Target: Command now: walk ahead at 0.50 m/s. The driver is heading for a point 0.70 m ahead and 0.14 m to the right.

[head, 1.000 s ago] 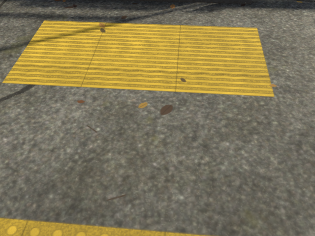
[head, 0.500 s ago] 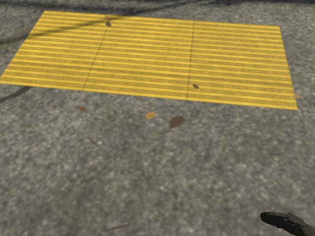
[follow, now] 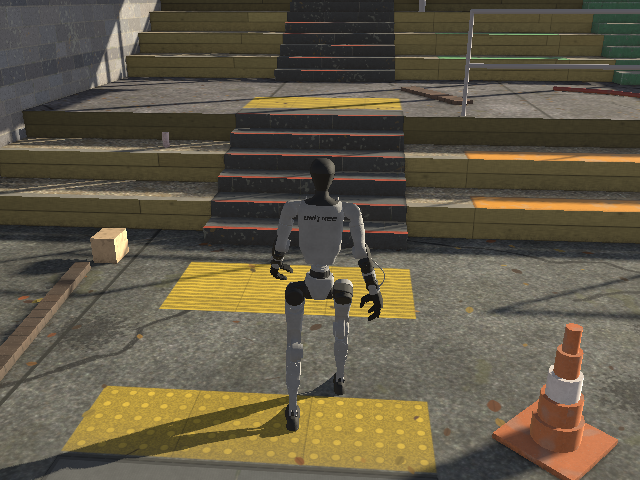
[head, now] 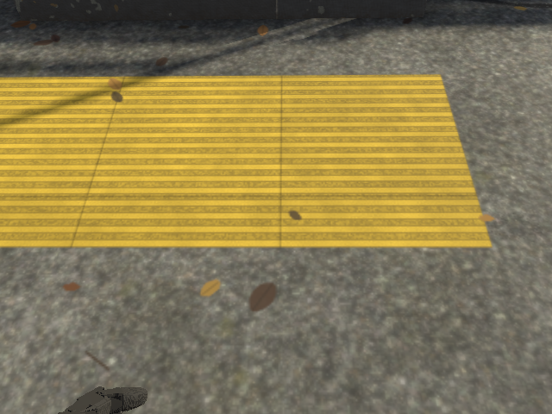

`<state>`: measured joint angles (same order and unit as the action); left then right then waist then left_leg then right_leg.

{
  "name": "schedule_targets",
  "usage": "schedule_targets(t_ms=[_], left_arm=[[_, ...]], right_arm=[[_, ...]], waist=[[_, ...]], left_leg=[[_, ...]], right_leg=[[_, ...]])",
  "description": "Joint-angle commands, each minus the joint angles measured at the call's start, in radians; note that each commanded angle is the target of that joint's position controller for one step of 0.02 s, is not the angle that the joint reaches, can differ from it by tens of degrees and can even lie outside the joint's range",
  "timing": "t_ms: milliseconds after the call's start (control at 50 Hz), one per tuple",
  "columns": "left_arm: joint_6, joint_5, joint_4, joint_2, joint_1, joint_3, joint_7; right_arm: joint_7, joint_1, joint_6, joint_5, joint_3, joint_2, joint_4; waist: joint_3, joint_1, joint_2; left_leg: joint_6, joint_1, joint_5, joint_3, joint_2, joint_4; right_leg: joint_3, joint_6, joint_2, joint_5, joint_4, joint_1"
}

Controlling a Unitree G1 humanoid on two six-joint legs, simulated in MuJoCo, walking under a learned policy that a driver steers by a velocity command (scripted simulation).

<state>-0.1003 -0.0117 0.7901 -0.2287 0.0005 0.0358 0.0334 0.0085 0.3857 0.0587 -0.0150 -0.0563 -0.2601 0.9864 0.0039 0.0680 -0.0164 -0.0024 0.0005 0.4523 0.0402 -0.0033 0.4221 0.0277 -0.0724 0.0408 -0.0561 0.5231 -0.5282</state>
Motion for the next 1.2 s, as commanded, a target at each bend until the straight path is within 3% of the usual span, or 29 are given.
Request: schedule_targets(t_ms=[20, 40, 60, 100, 140, 260, 340, 440, 500, 520, 540, 560, 580, 600, 620, 640, 680, 720, 820, 960, 1000, 1040, 1060, 1080, 1100, 1120, 1140, 1160, 1200], left_arm=[[-0.002, 0.007, 0.075, -0.330, -0.448, 0.100, -0.008], [0.004, 0.003, 0.066, -0.232, -0.458, 0.074, -0.010], [0.003, 0.002, 0.051, -0.187, -0.367, 0.060, -0.016], [0.000, 0.016, 0.029, -0.135, -0.230, 0.044, -0.015], [-0.009, 0.026, 0.037, -0.098, -0.202, 0.033, -0.007], [-0.008, 0.011, 0.086, -0.151, -0.283, 0.046, -0.027], [-0.003, 0.000, 0.115, -0.166, -0.345, 0.047, -0.035], [0.019, -0.006, 0.162, -0.179, -0.417, 0.053, -0.039], [0.033, -0.009, 0.167, -0.199, -0.394, 0.061, -0.044], [0.037, -0.011, 0.163, -0.195, -0.373, 0.058, -0.045], [0.038, -0.004, 0.149, -0.168, -0.358, 0.047, -0.045], [0.024, 0.009, 0.120, -0.081, -0.429, 0.020, -0.040], [0.002, -0.007, 0.136, -0.049, -0.470, 0.007, -0.034], [-0.009, -0.036, 0.125, -0.160, -0.389, 0.041, -0.032], [-0.010, -0.044, 0.098, -0.173, -0.309, 0.045, -0.035], [-0.003, -0.034, 0.091, -0.159, -0.271, 0.048, -0.043], [0.029, -0.023, 0.099, -0.120, -0.307, 0.055, -0.050], [0.052, -0.025, 0.095, -0.081, -0.317, 0.053, -0.049], [0.056, -0.010, 0.044, -0.076, -0.211, 0.056, -0.036], [0.053, -0.002, -0.063, -0.049, 0.017, 0.030, 0.011], [0.051, 0.006, -0.084, -0.064, 0.005, 0.037, 0.021], [0.046, 0.008, -0.056, -0.122, -0.152, 0.065, 0.026], [0.043, 0.009, -0.020, -0.176, -0.280, 0.091, 0.015], [0.049, 0.022, 0.001, -0.274, -0.380, 0.113, -0.011], [0.051, 0.041, -0.025, -0.317, -0.324, 0.097, -0.024], [0.057, 0.036, -0.027, -0.254, -0.391, 0.081, -0.012], [0.059, 0.022, -0.023, -0.218, -0.330, 0.076, -0.010], [0.055, 0.003, -0.032, -0.172, -0.240, 0.064, -0.013], [0.052, 0.014, -0.045, -0.120, -0.132, 0.045, -0.018]], right_arm=[[-0.008, 0.098, 0.032, 0.013, 0.026, 0.021, -0.082], [-0.014, 0.050, 0.057, -0.008, 0.004, -0.075, -0.066], [-0.016, -0.057, 0.069, -0.032, -0.013, -0.132, -0.098], [-0.001, -0.158, 0.065, -0.010, -0.015, -0.118, -0.123], [0.002, -0.122, 0.038, -0.002, -0.017, -0.085, -0.122], [-0.001, -0.252, 0.017, 0.014, -0.012, -0.053, -0.168], [-0.014, -0.392, 0.023, 0.005, -0.001, -0.037, -0.203], [-0.042, -0.515, 0.034, -0.005, 0.005, -0.049, -0.254], [-0.052, -0.451, 0.045, -0.003, -0.010, -0.088, -0.249], [-0.048, -0.334, 0.047, 0.001, -0.028, -0.117, -0.217], [-0.038, -0.139, 0.050, 0.008, -0.055, -0.176, -0.162], [-0.026, 0.021, 0.047, 0.030, -0.080, -0.278, -0.138], [-0.025, 0.047, 0.037, 0.016, -0.066, -0.235, -0.128], [-0.022, -0.011, 0.035, 0.010, -0.046, -0.169, -0.137], [-0.017, -0.087, 0.036, 0.009, -0.035, -0.132, -0.151], [-0.020, -0.157, 0.042, 0.014, -0.024, -0.096, -0.154], [-0.025, -0.224, 0.055, 0.030, -0.015, -0.054, -0.148], [-0.023, -0.227, 0.063, 0.031, -0.021, -0.065, -0.133], [0.003, -0.187, 0.060, 0.036, -0.034, -0.107, -0.105], [0.018, -0.085, 0.024, 0.011, -0.047, -0.154, -0.073], [0.022, -0.088, 0.004, 0.002, -0.052, -0.174, -0.070], [0.029, -0.116, -0.010, -0.007, -0.056, -0.199, -0.077], [0.029, -0.124, -0.011, -0.010, -0.053, -0.197, -0.079], [0.024, -0.102, 0.002, 0.025, -0.034, -0.146, -0.107], [0.001, 0.029, 0.023, 0.052, 0.001, -0.036, -0.105], [-0.015, 0.042, 0.038, -0.001, -0.011, -0.110, -0.070], [-0.015, -0.075, 0.038, -0.041, -0.021, -0.133, -0.096], [-0.003, -0.151, 0.031, -0.029, -0.019, -0.124, -0.109], [0.023, -0.155, -0.007, 0.000, -0.029, -0.121, -0.096]], waist=[[0.390, -0.153, -0.280], [0.414, -0.190, -0.220], [0.255, -0.185, -0.165], [0.102, -0.124, -0.031], [0.071, -0.066, -0.060], [-0.002, -0.070, -0.029], [-0.033, -0.116, -0.038], [-0.077, -0.149, -0.048], [-0.033, -0.093, -0.078], [0.030, -0.026, -0.078], [0.152, 0.053, -0.055], [0.332, 0.061, 0.129], [0.453, 0.052, 0.289], [0.313, 0.061, 0.199], [0.189, 0.037, 0.157], [0.105, 0.003, 0.095], [0.038, -0.062, 0.128], [0.007, -0.085, 0.112], [-0.031, -0.077, 0.071], [-0.109, -0.001, 0.038], [-0.081, -0.028, 0.070], [0.025, -0.119, 0.112], [0.094, -0.188, 0.087], [0.220, -0.199, -0.061], [0.377, -0.076, -0.240], [0.545, -0.147, -0.120], [0.381, -0.149, -0.079], [0.230, -0.128, -0.014], [0.120, -0.059, -0.005]], left_leg=[[0.023, 0.633, -0.037, -0.015, -0.054, 0.772], [0.034, 0.758, 0.095, -0.159, -0.030, 0.915], [0.050, 0.840, 0.019, -0.146, 0.024, 0.944], [0.054, 0.764, -0.138, -0.108, 0.112, 0.841], [0.055, 0.661, -0.193, -0.118, 0.144, 0.765], [0.014, 0.734, -0.423, -0.094, 0.153, 0.469], [0.014, 0.669, -0.571, -0.051, 0.110, 0.244], [0.043, 0.700, -0.489, -0.046, 0.084, 0.119], [0.084, 0.546, -0.379, -0.018, 0.040, 0.072], [0.104, 0.376, -0.382, 0.008, 0.006, 0.044], [0.143, 0.077, -0.423, -0.038, 0.050, 0.086], [0.260, -0.357, -0.383, -0.396, 0.322, 0.096], [0.341, -0.467, -0.248, -0.739, 0.446, -0.059], [0.289, -0.355, -0.166, -0.635, 0.407, -0.094], [0.244, -0.201, -0.176, -0.483, 0.376, -0.120], [0.219, -0.042, -0.221, -0.380, 0.336, -0.168], [0.186, 0.132, -0.289, -0.236, 0.279, -0.241], [0.187, 0.189, -0.376, -0.142, 0.269, -0.281], [0.173, 0.152, -0.521, 0.032, 0.244, -0.299], [0.150, -0.033, -0.655, 0.140, 0.287, -0.237], [0.134, -0.066, -0.968, 0.155, 0.293, -0.127], [0.099, -0.079, -1.194, 0.160, 0.269, 0.087], [0.057, -0.009, -1.114, 0.182, 0.219, 0.275], [0.000, 0.249, -0.642, 0.185, 0.154, 0.588], [-0.054, 0.533, 0.277, 0.046, 0.002, 0.912], [-0.054, 0.551, 0.277, -0.138, 0.000, 0.995], [-0.045, 0.642, 0.199, -0.109, 0.046, 0.976], [-0.037, 0.674, 0.109, -0.086, 0.091, 0.894], [-0.041, 0.531, 0.011, -0.087, 0.128, 0.788]], right_leg=[[-0.633, -0.270, 0.358, -0.155, -0.102, 0.944], [-0.768, -0.266, 0.355, -0.283, -0.202, 0.960], [-0.609, -0.213, 0.320, -0.260, -0.213, 0.837], [-0.400, -0.175, 0.249, -0.081, -0.265, 0.534], [-0.311, -0.161, 0.204, -0.028, -0.326, 0.406], [-0.156, -0.155, 0.174, 0.116, -0.396, 0.378], [-0.082, -0.120, 0.141, 0.094, -0.403, 0.394], [-0.100, -0.114, 0.208, 0.110, -0.334, 0.561], [-0.106, -0.088, 0.221, 0.343, -0.222, 0.600], [-0.086, -0.070, 0.187, 0.488, -0.101, 0.573], [-0.055, -0.040, 0.132, 0.451, 0.115, 0.433], [0.006, 0.026, 0.004, 0.062, 0.512, 0.054], [-0.104, 0.045, -0.090, -0.517, 0.742, -0.147], [-0.169, 0.034, -0.028, -0.484, 0.831, -0.245], [-0.133, 0.025, 0.027, -0.393, 0.819, -0.266], [-0.119, 0.026, 0.066, -0.312, 0.762, -0.224], [-0.132, 0.026, 0.109, -0.225, 0.687, -0.114], [-0.133, 0.031, 0.114, -0.185, 0.658, -0.106], [-0.131, 0.049, 0.100, 0.052, 0.436, -0.187], [-0.008, 0.018, 0.064, 0.061, 0.143, -0.208], [0.044, -0.005, 0.007, -0.034, 0.106, -0.120], [0.075, -0.040, -0.069, -0.048, 0.048, 0.095], [0.060, -0.070, -0.093, 0.126, -0.059, 0.304], [-0.159, -0.131, 0.089, 0.579, 0.020, 0.628], [-0.516, -0.316, 0.345, 1.112, 0.086, 0.900], [-0.580, -0.394, 0.387, 0.946, -0.006, 0.926], [-0.451, -0.342, 0.326, 0.752, -0.058, 0.801], [-0.349, -0.270, 0.264, 0.581, -0.098, 0.638], [-0.239, -0.216, 0.201, 0.485, -0.182, 0.348]])
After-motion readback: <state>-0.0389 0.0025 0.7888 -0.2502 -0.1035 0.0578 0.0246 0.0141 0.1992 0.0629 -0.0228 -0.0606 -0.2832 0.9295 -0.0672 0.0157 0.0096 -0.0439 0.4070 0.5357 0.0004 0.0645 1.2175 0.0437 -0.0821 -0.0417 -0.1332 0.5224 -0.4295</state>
